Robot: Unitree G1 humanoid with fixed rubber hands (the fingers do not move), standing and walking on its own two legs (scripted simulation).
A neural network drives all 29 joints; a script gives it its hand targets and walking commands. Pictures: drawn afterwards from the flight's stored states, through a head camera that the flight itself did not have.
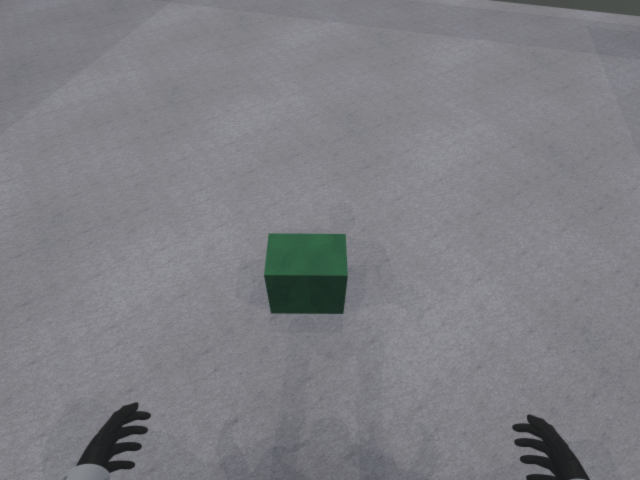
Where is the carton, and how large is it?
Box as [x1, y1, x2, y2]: [264, 233, 347, 313]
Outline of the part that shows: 269,233 264,277 271,312 342,313 347,277 345,234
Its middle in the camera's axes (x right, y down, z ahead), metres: -0.05 +0.13 +1.34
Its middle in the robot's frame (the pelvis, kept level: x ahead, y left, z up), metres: +0.80 +0.08 -0.65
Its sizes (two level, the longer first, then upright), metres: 0.256 0.166 0.244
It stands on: the floor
